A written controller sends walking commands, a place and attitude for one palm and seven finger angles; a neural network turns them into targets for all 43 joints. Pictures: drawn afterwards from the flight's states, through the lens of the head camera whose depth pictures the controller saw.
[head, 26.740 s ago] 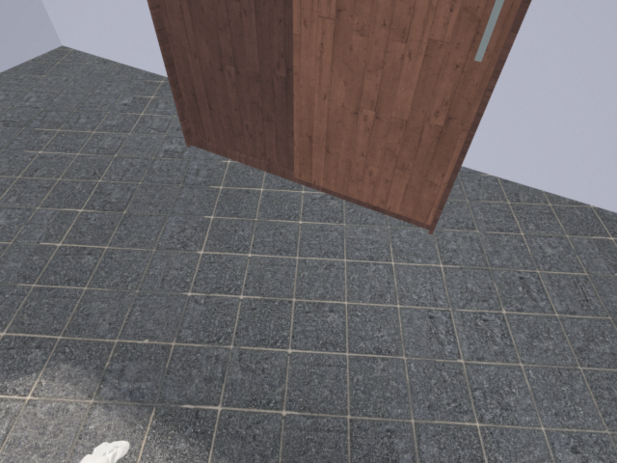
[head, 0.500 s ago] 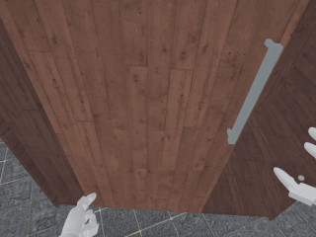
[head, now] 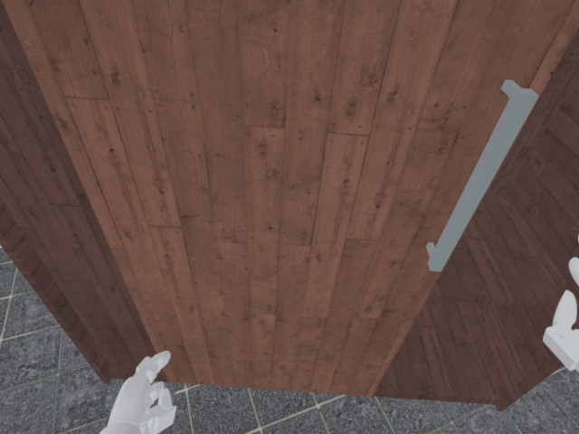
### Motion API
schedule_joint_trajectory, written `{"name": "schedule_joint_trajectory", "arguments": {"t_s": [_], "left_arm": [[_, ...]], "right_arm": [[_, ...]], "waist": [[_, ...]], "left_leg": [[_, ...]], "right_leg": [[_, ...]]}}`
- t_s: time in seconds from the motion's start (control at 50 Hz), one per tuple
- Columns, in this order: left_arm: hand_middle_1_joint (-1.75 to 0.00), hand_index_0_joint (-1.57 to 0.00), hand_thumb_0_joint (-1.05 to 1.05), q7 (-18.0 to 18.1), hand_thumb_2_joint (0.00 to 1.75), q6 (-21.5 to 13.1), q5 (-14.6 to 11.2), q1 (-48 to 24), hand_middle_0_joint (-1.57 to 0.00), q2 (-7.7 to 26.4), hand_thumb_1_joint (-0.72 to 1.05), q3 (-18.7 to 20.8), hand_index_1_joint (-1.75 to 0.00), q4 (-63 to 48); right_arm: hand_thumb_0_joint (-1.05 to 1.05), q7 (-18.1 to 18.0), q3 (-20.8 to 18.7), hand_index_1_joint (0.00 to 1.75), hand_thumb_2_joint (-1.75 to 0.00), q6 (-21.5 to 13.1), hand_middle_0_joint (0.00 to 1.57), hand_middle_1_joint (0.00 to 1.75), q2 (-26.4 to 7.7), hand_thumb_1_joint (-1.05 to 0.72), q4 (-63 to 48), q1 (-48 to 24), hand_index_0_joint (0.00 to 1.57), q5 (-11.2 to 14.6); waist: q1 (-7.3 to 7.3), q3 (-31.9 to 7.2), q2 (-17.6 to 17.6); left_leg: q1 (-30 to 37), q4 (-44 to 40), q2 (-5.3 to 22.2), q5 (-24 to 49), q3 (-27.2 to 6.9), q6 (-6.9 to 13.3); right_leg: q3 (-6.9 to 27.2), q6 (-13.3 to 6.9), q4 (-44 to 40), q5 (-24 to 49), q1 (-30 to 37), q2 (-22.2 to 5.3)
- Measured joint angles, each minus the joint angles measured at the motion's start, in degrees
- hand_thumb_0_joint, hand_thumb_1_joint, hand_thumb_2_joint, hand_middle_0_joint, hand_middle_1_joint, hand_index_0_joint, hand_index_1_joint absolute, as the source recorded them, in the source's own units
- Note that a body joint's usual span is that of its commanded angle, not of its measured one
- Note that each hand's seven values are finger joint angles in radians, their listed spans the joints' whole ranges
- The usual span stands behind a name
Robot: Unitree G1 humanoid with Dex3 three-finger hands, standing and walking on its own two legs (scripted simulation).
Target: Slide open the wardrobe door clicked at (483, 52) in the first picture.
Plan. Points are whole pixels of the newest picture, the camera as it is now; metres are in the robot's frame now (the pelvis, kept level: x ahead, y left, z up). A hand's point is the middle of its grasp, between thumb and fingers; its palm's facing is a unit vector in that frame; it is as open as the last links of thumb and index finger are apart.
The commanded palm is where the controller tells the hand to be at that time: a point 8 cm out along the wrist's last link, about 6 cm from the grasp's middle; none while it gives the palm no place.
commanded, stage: draw the hand back to the body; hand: right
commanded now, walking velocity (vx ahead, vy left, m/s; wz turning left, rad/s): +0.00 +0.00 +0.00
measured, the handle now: (466, 190) +0.42 -0.27 +0.16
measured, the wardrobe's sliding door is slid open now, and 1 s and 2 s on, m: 0.44 0.44 0.44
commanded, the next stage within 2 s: step back with the hand held close in 0.08 s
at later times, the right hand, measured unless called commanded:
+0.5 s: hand (549, 329) +0.19 -0.27 +0.16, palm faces +0.36 +0.82 -0.45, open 7.4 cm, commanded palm +0.13 -0.31 +0.17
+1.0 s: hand out of the picture +0.09 -0.33 +0.16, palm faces +0.48 +0.77 -0.42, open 7.4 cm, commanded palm +0.03 -0.36 +0.17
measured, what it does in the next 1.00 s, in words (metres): shifts its weight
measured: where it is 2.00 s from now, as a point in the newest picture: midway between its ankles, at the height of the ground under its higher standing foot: outside the picture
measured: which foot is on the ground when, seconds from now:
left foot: down 0.00-1.00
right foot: down 0.00-1.00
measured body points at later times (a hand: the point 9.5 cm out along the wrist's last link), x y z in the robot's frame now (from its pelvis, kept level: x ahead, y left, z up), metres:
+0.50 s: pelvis -0.02 -0.02 +0.00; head -0.01 -0.01 +0.45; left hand +0.17 +0.23 -0.07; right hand +0.16 -0.31 +0.18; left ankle -0.04 +0.10 -0.74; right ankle +0.05 -0.09 -0.74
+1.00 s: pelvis -0.09 -0.06 -0.02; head -0.08 -0.08 +0.43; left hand +0.10 +0.16 -0.08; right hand +0.06 -0.37 +0.18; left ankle -0.05 +0.09 -0.74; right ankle +0.05 -0.09 -0.74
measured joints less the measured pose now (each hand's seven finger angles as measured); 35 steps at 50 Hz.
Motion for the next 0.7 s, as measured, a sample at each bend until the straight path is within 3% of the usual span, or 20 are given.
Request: {"name": "schedule_joint_trajectory", "arguments": {"t_s": [0.22, 0.34, 0.44, 0.54, 0.7], "left_arm": [[-0.3, -0.2, 0.01, 0.3, 0.9, 0.3, 0.0, -0.1, -0.21, -0.1, 0.9, 0.1, -0.3, 0.5], [-0.3, -0.2, 0.01, 0.2, 0.9, 3.6, -0.4, -1.2, -0.21, 0.7, 0.9, 0.3, -0.3, -1.7], [-0.3, -0.2, 0.01, 0.6, 0.9, 5.5, -0.8, -1.6, -0.21, 1.3, 0.9, 1.2, -0.3, -4.2], [-0.3, -0.2, 0.01, 1.1, 0.9, 6.4, -1.1, -1.1, -0.21, 1.1, 0.9, 1.7, -0.3, -6.0], [-0.3, -0.2, 0.01, 1.1, 0.9, 4.7, -1.1, 0.6, -0.21, 0.6, 0.9, 1.3, -0.3, -6.9]], "right_arm": [[0.02, 0.2, -0.2, 0.3, -0.9, -0.3, 0.21, 0.3, -0.2, -0.89, 0.7, -0.1, 0.21, 0.3], [0.02, -0.5, -2.9, 0.3, -0.9, -3.0, 0.21, 0.3, -1.3, -0.89, 1.3, -1.3, 0.21, -1.1], [0.02, -0.7, -2.3, 0.3, -0.9, -3.4, 0.21, 0.3, -1.5, -0.89, -1.1, 1.2, 0.21, -1.4], [0.02, -0.7, -2.8, 0.3, -0.9, -4.1, 0.21, 0.3, -3.9, -0.89, -3.5, 3.6, 0.21, -1.3], [0.02, -1.4, -6.1, 0.3, -0.9, -6.2, 0.21, 0.3, -5.9, -0.88, -5.1, 3.7, 0.21, -2.2]], "waist": [[-0.01, 0.3, -0.2], [0.95, -0.7, -0.6], [2.2, -0.5, 0.0], [3.32, 0.0, 1.1], [3.65, 1.1, 2.5]], "left_leg": [[0.3, -0.7, -0.3, 0.5, 0.2, 0.3], [-4.1, -0.1, -1.4, 1.3, 0.2, -0.1], [-7.8, 2.1, -0.6, 1.1, -1.0, -1.1], [-10.5, 4.0, 0.1, 1.1, -1.7, -1.9], [-14.4, 7.9, 1.1, 1.3, -1.9, -3.1]], "right_leg": [[0.3, 0.3, -0.5, 0.4, 0.2, -0.3], [0.4, 0.1, 2.8, -0.4, -5.4, -1.5], [-1.0, -0.9, 2.7, 0.3, -7.6, -1.0], [-2.0, -1.8, 3.0, 0.9, -9.4, -0.5], [-2.2, -3.7, 4.6, 2.0, -12.5, 0.6]]}}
